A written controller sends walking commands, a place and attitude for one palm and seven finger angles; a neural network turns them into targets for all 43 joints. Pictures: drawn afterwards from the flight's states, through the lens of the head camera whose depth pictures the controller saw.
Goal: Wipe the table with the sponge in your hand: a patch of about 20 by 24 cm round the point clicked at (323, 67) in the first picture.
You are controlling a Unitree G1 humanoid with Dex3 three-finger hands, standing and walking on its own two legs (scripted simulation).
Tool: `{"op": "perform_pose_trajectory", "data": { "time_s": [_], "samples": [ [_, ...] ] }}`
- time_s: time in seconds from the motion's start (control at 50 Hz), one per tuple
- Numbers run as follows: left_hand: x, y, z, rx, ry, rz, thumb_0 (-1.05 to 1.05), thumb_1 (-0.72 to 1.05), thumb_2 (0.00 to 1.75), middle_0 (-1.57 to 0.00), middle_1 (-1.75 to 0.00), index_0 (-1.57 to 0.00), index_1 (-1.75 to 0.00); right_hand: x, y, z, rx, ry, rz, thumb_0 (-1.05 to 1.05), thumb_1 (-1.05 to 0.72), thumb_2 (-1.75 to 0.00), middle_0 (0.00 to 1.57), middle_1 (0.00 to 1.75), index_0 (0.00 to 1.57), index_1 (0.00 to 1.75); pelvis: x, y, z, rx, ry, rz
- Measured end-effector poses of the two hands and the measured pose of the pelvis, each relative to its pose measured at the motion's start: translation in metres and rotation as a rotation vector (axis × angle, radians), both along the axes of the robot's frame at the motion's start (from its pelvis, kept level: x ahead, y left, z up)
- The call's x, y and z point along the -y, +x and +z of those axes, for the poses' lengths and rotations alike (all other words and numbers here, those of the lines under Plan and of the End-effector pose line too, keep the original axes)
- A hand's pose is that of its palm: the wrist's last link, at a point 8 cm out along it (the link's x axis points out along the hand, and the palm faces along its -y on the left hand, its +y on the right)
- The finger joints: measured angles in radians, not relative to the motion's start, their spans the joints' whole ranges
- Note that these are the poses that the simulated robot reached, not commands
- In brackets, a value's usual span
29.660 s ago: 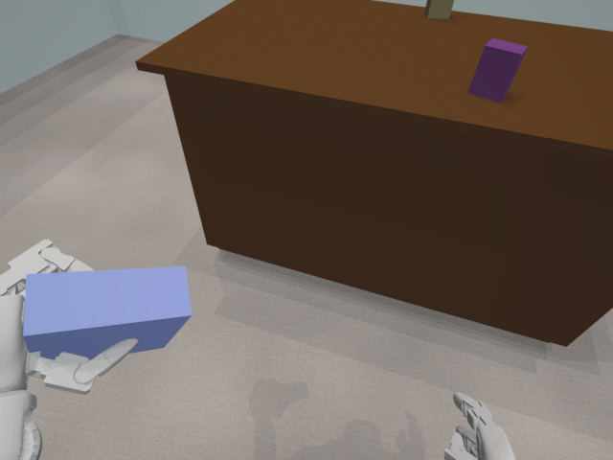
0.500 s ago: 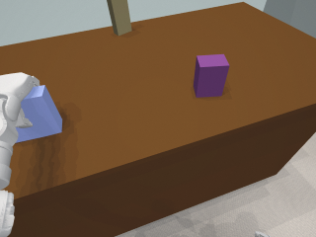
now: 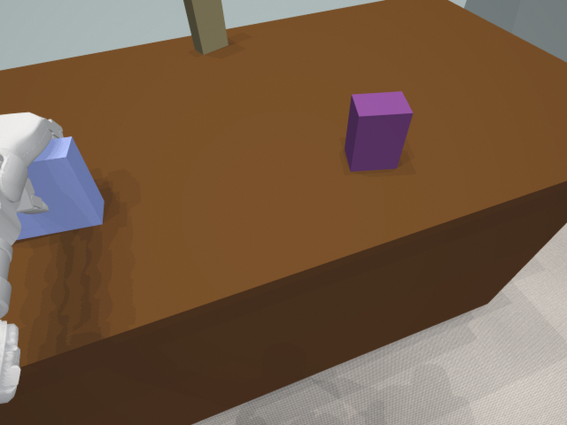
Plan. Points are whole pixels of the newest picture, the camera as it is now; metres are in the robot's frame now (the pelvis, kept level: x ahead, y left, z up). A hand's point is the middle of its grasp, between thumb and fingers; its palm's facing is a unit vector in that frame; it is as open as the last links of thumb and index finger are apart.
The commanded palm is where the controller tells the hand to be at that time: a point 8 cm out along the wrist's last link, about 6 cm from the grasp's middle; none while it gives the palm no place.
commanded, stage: slide across to the middle lane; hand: left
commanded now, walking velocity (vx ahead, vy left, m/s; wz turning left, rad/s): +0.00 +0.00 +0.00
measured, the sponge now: (44, 201) +0.38 +0.38 +0.12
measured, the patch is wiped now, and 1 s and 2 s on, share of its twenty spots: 0.35 0.55 0.55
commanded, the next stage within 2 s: wipe back along the middle lane in 0.48 s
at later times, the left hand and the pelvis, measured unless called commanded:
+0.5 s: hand (90, 155) +0.43 +0.31 +0.16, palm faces -0.03 +0.01 -1.00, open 9.2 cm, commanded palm +0.40 +0.30 +0.22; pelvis +0.02 +0.00 +0.00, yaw +0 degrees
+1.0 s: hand (95, 171) +0.39 +0.28 +0.16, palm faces +0.00 +0.00 -1.00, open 9.2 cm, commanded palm +0.36 +0.27 +0.20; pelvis +0.03 -0.01 +0.00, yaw +1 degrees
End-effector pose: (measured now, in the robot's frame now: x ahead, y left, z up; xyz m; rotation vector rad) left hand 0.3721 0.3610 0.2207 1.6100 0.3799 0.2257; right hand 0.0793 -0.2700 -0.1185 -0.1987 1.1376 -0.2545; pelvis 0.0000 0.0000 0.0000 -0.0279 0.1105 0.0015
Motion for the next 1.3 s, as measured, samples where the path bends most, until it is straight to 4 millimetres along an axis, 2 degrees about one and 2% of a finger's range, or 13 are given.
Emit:
{"op": "perform_pose_trajectory", "data": {
  "time_s": [0.14, 0.32, 0.42, 0.54, 0.66, 0.82, 0.94, 1.14, 1.3],
  "samples": [
    [0.009, 0.01, 0.001, 0.012, -0.006, 0.01, 0.01, -0.47, 1.14, -0.82, -1.38, -0.82, -1.45, -0.013, 0.023, 0.003, 0.052, 0.022, 0.032, 0.01, -0.91, -0.9, 0.2, 0.3, 0.2, 0.3, -0.002, 0.004, 0.002, 0.009, 0.002, 0.011],
    [0.045, 0.028, 0.0, 0.053, -0.033, -0.06, 0.0, -0.47, 1.14, -0.81, -1.39, -0.81, -1.45, -0.032, 0.069, 0.015, 0.186, 0.062, 0.086, 0.01, -0.91, -0.9, 0.2, 0.3, 0.2, 0.3, -0.006, 0.012, 0.004, 0.016, 0.006, 0.007],
    [0.057, 0.035, -0.001, 0.075, -0.032, -0.048, 0.0, -0.47, 1.14, -0.81, -1.39, -0.82, -1.45, -0.038, 0.09, 0.019, 0.235, 0.082, 0.116, 0.01, -0.91, -0.9, 0.2, 0.3, 0.2, 0.3, -0.005, 0.017, 0.005, 0.012, 0.01, 0.004],
    [0.064, 0.036, -0.002, 0.079, -0.037, -0.013, 0.0, -0.47, 1.14, -0.81, -1.39, -0.82, -1.45, -0.038, 0.105, 0.021, 0.253, 0.092, 0.141, 0.01, -0.91, -0.9, 0.2, 0.3, 0.2, 0.3, -0.002, 0.022, 0.005, 0.012, 0.013, 0.008],
    [0.067, 0.036, -0.002, 0.062, -0.042, 0.005, 0.0, -0.47, 1.14, -0.81, -1.39, -0.81, -1.46, -0.033, 0.11, 0.021, 0.252, 0.085, 0.146, 0.01, -0.91, -0.9, 0.2, 0.3, 0.2, 0.3, 0.003, 0.026, 0.004, 0.018, 0.014, 0.013],
    [0.073, 0.026, -0.003, 0.073, -0.043, -0.004, 0.0, -0.46, 1.14, -0.8, -1.41, -0.8, -1.47, -0.021, 0.105, 0.019, 0.233, 0.08, 0.134, 0.01, -0.91, -0.9, 0.2, 0.3, 0.2, 0.3, 0.008, 0.029, 0.004, 0.028, 0.016, 0.009],
    [0.081, 0.011, -0.003, 0.097, -0.041, -0.024, 0.0, -0.45, 1.14, -0.8, -1.41, -0.8, -1.48, -0.018, 0.105, 0.017, 0.233, 0.089, 0.137, 0.01, -0.91, -0.9, 0.2, 0.3, 0.2, 0.3, 0.01, 0.029, 0.004, 0.037, 0.018, 0.007],
    [0.091, -0.017, -0.004, 0.13, -0.047, -0.019, 0.01, -0.45, 1.14, -0.79, -1.42, -0.8, -1.48, -0.028, 0.123, 0.024, 0.303, 0.116, 0.17, 0.01, -0.91, -0.9, 0.2, 0.3, 0.2, 0.3, 0.013, 0.022, 0.003, 0.062, 0.022, 0.011],
    [0.097, -0.031, -0.005, 0.138, -0.045, -0.015, 0.02, -0.45, 1.14, -0.78, -1.43, -0.79, -1.49, -0.037, 0.138, 0.033, 0.369, 0.134, 0.202, 0.01, -0.91, -0.9, 0.2, 0.3, 0.2, 0.3, 0.015, 0.017, 0.003, 0.079, 0.023, 0.015]
  ]
}}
